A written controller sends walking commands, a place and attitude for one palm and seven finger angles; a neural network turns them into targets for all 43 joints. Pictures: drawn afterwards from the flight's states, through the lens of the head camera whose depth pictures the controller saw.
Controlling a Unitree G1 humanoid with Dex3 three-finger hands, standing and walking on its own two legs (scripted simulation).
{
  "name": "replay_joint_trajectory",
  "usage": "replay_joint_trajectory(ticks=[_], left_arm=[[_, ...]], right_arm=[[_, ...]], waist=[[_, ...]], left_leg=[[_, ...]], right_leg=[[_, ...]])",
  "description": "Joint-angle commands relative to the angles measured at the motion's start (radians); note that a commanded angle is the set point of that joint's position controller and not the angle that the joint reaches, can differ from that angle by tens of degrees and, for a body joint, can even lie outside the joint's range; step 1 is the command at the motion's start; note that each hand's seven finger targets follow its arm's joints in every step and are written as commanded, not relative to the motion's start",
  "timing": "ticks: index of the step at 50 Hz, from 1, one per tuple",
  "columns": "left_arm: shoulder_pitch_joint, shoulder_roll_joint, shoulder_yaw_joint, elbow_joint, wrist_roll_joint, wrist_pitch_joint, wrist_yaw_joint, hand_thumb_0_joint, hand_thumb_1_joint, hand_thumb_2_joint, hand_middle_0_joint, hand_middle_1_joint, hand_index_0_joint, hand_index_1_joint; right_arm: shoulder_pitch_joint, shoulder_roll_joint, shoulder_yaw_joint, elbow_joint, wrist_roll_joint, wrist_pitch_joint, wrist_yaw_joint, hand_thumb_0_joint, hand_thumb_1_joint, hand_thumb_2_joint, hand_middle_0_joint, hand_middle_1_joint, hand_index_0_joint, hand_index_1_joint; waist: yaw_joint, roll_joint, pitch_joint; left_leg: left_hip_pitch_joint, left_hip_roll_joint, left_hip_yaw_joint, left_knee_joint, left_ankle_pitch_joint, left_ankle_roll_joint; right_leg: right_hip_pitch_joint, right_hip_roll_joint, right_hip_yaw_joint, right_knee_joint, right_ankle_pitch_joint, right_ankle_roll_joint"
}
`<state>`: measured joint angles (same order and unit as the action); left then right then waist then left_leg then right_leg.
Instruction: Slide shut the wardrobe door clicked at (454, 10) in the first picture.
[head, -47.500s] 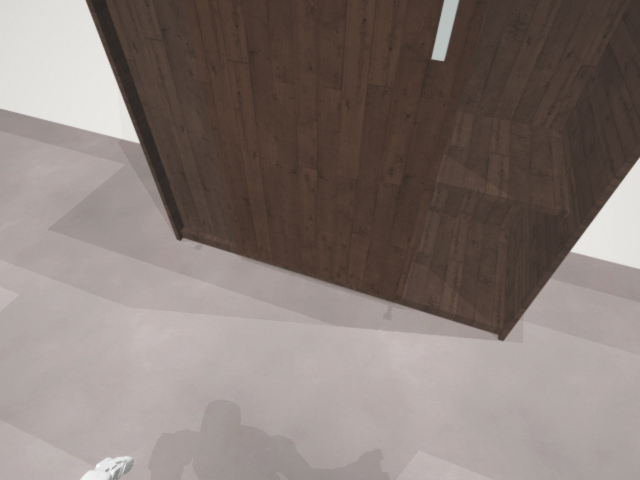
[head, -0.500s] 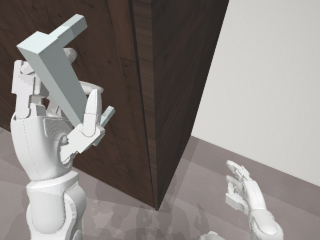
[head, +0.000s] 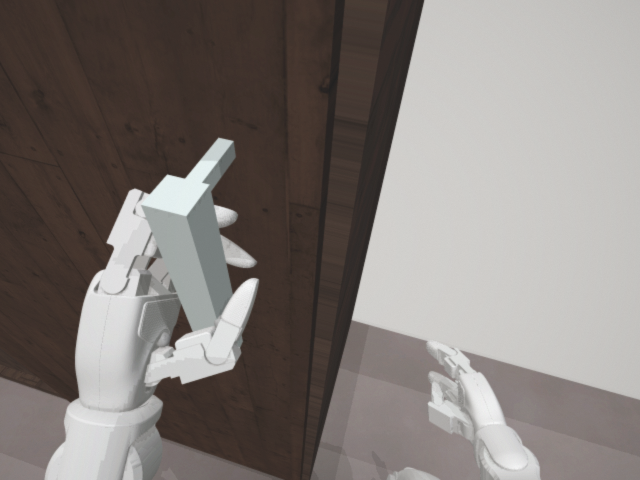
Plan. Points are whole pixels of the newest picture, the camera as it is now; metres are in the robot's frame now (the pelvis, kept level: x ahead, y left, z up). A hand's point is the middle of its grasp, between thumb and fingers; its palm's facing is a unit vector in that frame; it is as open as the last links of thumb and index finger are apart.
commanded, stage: step sideways, sliding the door along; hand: left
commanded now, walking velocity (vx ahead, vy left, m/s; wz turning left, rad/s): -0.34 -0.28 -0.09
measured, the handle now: (221, 266) +0.20 +0.14 +0.25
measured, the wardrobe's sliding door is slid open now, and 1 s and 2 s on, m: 0.00 0.00 0.00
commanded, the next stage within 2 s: stop walking and hold the door there in 1.94 s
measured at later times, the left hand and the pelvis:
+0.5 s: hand (240, 312) +0.17 +0.12 +0.24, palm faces +0.44 -0.90 -0.01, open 7.1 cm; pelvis -0.13 -0.09 -0.03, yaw -5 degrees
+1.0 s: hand (240, 314) +0.17 +0.12 +0.24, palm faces +0.43 -0.90 +0.00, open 6.9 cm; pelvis -0.15 -0.10 -0.01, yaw -5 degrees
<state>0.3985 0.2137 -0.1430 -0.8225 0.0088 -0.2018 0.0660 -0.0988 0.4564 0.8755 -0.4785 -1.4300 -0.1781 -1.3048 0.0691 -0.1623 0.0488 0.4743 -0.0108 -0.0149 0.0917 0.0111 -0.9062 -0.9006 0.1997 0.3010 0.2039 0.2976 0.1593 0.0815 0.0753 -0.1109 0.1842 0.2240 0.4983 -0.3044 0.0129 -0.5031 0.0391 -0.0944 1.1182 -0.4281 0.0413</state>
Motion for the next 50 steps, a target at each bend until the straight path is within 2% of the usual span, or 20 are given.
replay_joint_trajectory(ticks=[1,12,15,18,19,20,21,23,25,27,29,31,34,35,36,37,38,40,43,50], left_arm=[[-0.304,-0.028,-0.023,-0.115,-0.001,0.004,-0.033,0.0,0.9,0.9,-0.45,-1.4,-0.45,-1.4],[-0.609,-0.112,-0.073,-0.073,-0.027,0.009,0.001,0.0,0.9,0.9,-0.45,-1.4,-0.45,-1.4],[-0.693,-0.08,-0.027,-0.026,-0.024,0.028,0.015,0.0,0.9,0.9,-0.45,-1.4,-0.45,-1.4],[-0.815,0.049,0.076,-0.025,-0.04,0.04,0.038,0.0,0.9,0.9,-0.45,-1.4,-0.45,-1.4],[-0.859,0.09,0.122,-0.019,-0.048,0.046,0.056,0.0,0.9,0.9,-0.45,-1.4,-0.45,-1.4],[-0.897,0.126,0.172,0.004,-0.054,0.052,0.061,0.0,0.9,0.9,-0.45,-1.4,-0.45,-1.4],[-0.89,0.057,0.126,0.007,-0.071,0.057,0.051,0.0,0.9,0.9,-0.45,-1.4,-0.45,-1.4],[-0.867,0.038,0.131,0.018,-0.067,0.06,0.042,0.0,0.9,0.9,-0.45,-1.4,-0.45,-1.4],[-0.893,0.013,0.116,0.103,-0.061,0.062,0.037,0.0,0.9,0.9,-0.45,-1.4,-0.45,-1.4],[-0.972,0.005,0.11,0.114,-0.048,0.069,0.049,0.0,0.9,0.9,-0.45,-1.4,-0.45,-1.4],[-0.988,0.032,0.118,0.145,-0.045,0.082,0.052,0.0,0.9,0.9,-0.45,-1.4,-0.45,-1.4],[-1.027,0.076,0.124,0.136,-0.045,0.097,0.061,0.0,0.9,0.9,-0.45,-1.4,-0.45,-1.4],[-1.073,0.093,0.147,0.125,-0.055,0.084,0.06,0.0,0.9,0.9,-0.45,-1.4,-0.45,-1.4],[-1.098,0.091,0.141,0.097,-0.062,0.07,0.057,0.0,0.9,0.9,-0.45,-1.4,-0.45,-1.4],[-1.08,0.053,0.117,0.111,-0.068,0.063,0.051,0.0,0.9,0.9,-0.45,-1.4,-0.45,-1.4],[-1.046,0.025,0.099,0.099,-0.077,0.055,0.042,0.0,0.9,0.9,-0.45,-1.4,-0.45,-1.4],[-1.033,0.03,0.098,0.112,-0.062,0.053,0.037,0.0,0.9,0.9,-0.45,-1.4,-0.45,-1.4],[-1.057,0.013,0.079,0.078,-0.052,0.055,0.036,0.0,0.9,0.9,-0.45,-1.4,-0.45,-1.4],[-1.043,-0.023,0.036,0.093,-0.055,0.085,0.039,0.0,0.9,0.9,-0.45,-1.4,-0.45,-1.4],[-1.078,-0.041,-0.01,0.096,-0.047,0.103,0.039,0.0,0.9,0.9,-0.45,-1.4,-0.45,-1.4]], right_arm=[[-0.094,-0.143,-0.069,-0.173,0.014,-0.061,-0.019,0.0,-0.9,-0.9,0.2,0.3,0.2,0.3],[-0.104,-0.148,-0.086,-0.169,0.04,-0.15,-0.041,0.0,-0.9,-0.9,0.2,0.3,0.2,0.3],[-0.069,-0.153,-0.098,-0.151,0.059,-0.166,-0.042,0.0,-0.9,-0.9,0.2,0.3,0.2,0.3],[-0.077,-0.108,-0.095,-0.114,0.072,-0.175,-0.064,0.0,-0.9,-0.9,0.2,0.3,0.2,0.3],[-0.072,-0.101,-0.09,-0.086,0.064,-0.171,-0.071,0.0,-0.9,-0.9,0.2,0.3,0.2,0.3],[-0.057,-0.121,-0.097,-0.056,0.045,-0.167,-0.074,0.0,-0.9,-0.9,0.2,0.3,0.2,0.3],[-0.022,-0.13,-0.114,-0.063,0.074,-0.163,-0.078,0.0,-0.9,-0.9,0.2,0.3,0.2,0.3],[-0.043,-0.168,-0.136,-0.083,0.068,-0.149,-0.087,0.0,-0.9,-0.9,0.2,0.3,0.2,0.3],[-0.075,-0.195,-0.141,-0.09,0.067,-0.127,-0.081,0.0,-0.9,-0.9,0.2,0.3,0.2,0.3],[-0.111,-0.186,-0.134,-0.077,0.063,-0.111,-0.077,0.0,-0.9,-0.9,0.2,0.3,0.2,0.3],[-0.079,-0.163,-0.134,-0.068,0.073,-0.112,-0.076,0.0,-0.9,-0.9,0.2,0.3,0.2,0.3],[-0.066,-0.127,-0.12,-0.066,0.081,-0.132,-0.092,0.0,-0.9,-0.9,0.2,0.3,0.2,0.3],[-0.041,-0.135,-0.107,-0.016,0.061,-0.136,-0.09,0.0,-0.9,-0.9,0.2,0.3,0.2,0.3],[-0.031,-0.135,-0.104,-0.006,0.061,-0.135,-0.095,0.0,-0.9,-0.9,0.2,0.3,0.2,0.3],[-0.019,-0.153,-0.115,-0.017,0.061,-0.135,-0.098,0.0,-0.9,-0.9,0.2,0.3,0.2,0.3],[-0.043,-0.198,-0.127,-0.052,0.048,-0.131,-0.095,0.0,-0.9,-0.9,0.2,0.3,0.2,0.3],[-0.05,-0.177,-0.124,-0.056,0.037,-0.129,-0.085,0.0,-0.9,-0.9,0.2,0.3,0.2,0.3],[-0.071,-0.177,-0.132,-0.056,0.052,-0.139,-0.072,0.0,-0.9,-0.9,0.2,0.3,0.2,0.3],[-0.048,-0.166,-0.123,-0.047,0.056,-0.167,-0.069,0.0,-0.9,-0.9,0.2,0.3,0.2,0.3],[-0.041,-0.161,-0.096,-0.067,0.064,-0.205,-0.078,0.0,-0.9,-0.9,0.2,0.3,0.2,0.3]], waist=[[-0.14,0.192,-0.126],[-0.154,0.166,-0.192],[-0.161,0.065,-0.274],[-0.179,-0.238,-0.312],[-0.184,-0.213,-0.306],[-0.196,-0.047,-0.302],[-0.206,-0.1,-0.367],[-0.193,0.027,-0.379],[-0.187,0.167,-0.287],[-0.166,0.244,-0.221],[-0.161,0.051,-0.238],[-0.171,-0.233,-0.232],[-0.176,-0.162,-0.235],[-0.203,-0.139,-0.267],[-0.21,-0.001,-0.287],[-0.186,0.272,-0.299],[-0.169,0.26,-0.292],[-0.157,0.159,-0.322],[-0.162,0.187,-0.303],[-0.175,0.194,-0.378]], left_leg=[[0.074,0.272,-0.039,-0.215,0.663,0.023],[0.02,0.272,-0.102,-0.275,-0.005,0.062],[0.0,0.182,-0.091,-0.133,-0.087,0.018],[-0.036,-0.044,-0.066,0.192,-0.15,-0.042],[-0.048,-0.06,-0.098,0.201,-0.131,-0.052],[0.018,-0.041,-0.084,0.131,-0.047,-0.062],[0.059,-0.025,-0.118,0.076,0.089,-0.046],[0.091,0.1,-0.273,-0.006,0.224,0.015],[-0.107,0.218,-0.413,-0.24,-0.262,0.05],[-0.247,0.19,-0.289,-0.247,-0.368,0.028],[-0.189,0.06,-0.132,-0.004,-0.274,-0.014],[-0.145,-0.116,-0.125,0.327,-0.175,-0.056],[-0.129,-0.129,-0.161,0.349,-0.12,-0.043],[-0.037,-0.105,-0.151,0.167,-0.017,-0.04],[0.055,-0.002,-0.283,0.003,0.124,0.006],[0.072,0.234,-0.557,-0.141,0.302,0.081],[0.035,0.32,-0.628,-0.224,0.284,0.112],[-0.003,0.259,-0.474,-0.226,0.06,0.102],[0.11,0.172,-0.271,-0.159,0.328,0.073],[0.201,0.095,-0.176,-0.041,0.47,0.02]], right_leg=[[-0.081,-0.017,-0.009,0.053,-0.005,0.011],[0.11,-0.039,0.026,-0.319,0.003,-0.009],[0.23,-0.021,0.004,-0.555,0.15,-0.02],[0.138,-0.252,0.35,-0.776,0.435,-0.132],[0.122,-0.296,0.364,-0.77,0.47,-0.156],[0.07,-0.26,0.292,-0.732,0.427,-0.141],[0.146,-0.171,0.178,-0.631,0.456,-0.105],[0.132,-0.049,0.085,-0.513,0.333,-0.034],[0.193,0.004,0.066,-0.37,0.009,-0.021],[0.258,0.001,0.029,-0.372,-0.014,-0.049],[0.223,-0.065,0.083,-0.559,0.02,-0.095],[0.069,-0.261,0.443,-0.832,-0.065,-0.185],[0.099,-0.252,0.334,-0.743,0.178,-0.202],[0.126,-0.215,0.236,-0.634,0.3,-0.166],[0.06,-0.133,0.14,-0.448,0.321,-0.102],[-0.006,-0.018,0.067,-0.243,0.107,-0.022],[0.009,-0.027,0.148,-0.106,-0.075,-0.025],[0.052,-0.027,0.149,-0.072,-0.038,-0.03],[0.076,-0.034,0.082,-0.21,0.014,-0.023],[0.219,-0.023,0.029,-0.586,0.193,-0.028]])
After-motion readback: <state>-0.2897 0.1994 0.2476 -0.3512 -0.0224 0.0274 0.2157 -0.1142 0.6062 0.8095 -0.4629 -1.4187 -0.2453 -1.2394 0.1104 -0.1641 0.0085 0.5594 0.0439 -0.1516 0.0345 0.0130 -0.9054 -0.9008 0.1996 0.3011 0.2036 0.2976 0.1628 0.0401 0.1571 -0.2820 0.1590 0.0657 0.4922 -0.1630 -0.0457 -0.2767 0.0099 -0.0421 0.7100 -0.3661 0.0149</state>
